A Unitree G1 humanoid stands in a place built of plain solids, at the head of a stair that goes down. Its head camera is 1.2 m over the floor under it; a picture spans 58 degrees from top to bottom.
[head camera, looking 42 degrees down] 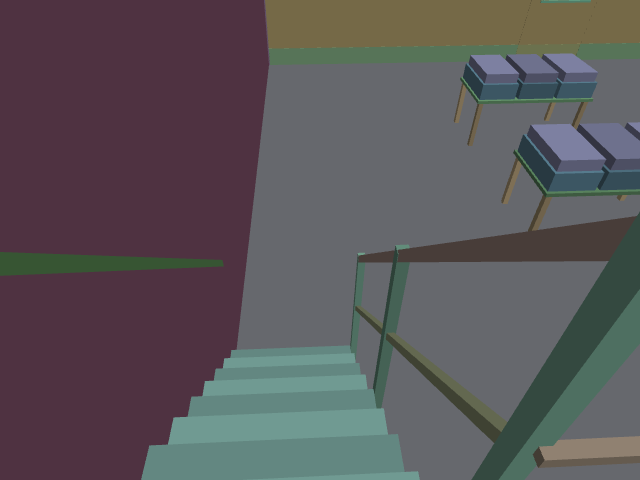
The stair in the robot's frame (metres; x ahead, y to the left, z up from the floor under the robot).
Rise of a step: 0.20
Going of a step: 0.20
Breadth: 0.91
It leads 3 degrees to the left of straight ahead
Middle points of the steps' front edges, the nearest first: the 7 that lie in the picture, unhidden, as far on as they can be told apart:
0.69 0.16 -0.41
0.90 0.17 -0.61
1.10 0.18 -0.82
1.30 0.19 -1.02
1.51 0.20 -1.22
1.71 0.21 -1.43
1.91 0.22 -1.63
